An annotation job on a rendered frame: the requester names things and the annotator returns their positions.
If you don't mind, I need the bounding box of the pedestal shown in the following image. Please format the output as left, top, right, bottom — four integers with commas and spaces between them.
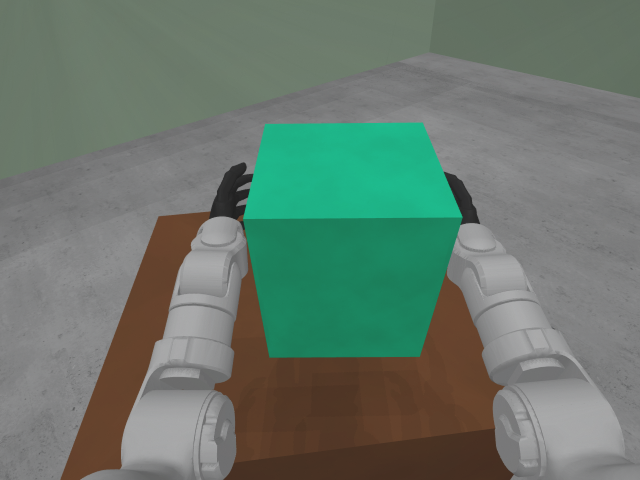
60, 211, 514, 480

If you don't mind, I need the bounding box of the right robot upper arm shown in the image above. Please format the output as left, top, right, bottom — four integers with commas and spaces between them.
493, 378, 640, 480

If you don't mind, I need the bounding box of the carton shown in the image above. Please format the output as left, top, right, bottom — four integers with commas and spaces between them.
243, 123, 463, 358

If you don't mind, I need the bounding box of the robot right forearm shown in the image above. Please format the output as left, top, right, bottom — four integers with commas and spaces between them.
447, 223, 625, 454

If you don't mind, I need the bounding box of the left robot hand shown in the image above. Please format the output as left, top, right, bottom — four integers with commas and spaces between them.
209, 162, 253, 230

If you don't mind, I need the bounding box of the right robot hand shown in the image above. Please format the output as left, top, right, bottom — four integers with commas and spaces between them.
444, 172, 480, 225

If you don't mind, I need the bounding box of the left robot upper arm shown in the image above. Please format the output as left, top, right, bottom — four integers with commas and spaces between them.
80, 390, 236, 480

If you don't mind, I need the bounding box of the robot left forearm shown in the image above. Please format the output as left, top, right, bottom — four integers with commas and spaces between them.
121, 216, 248, 463

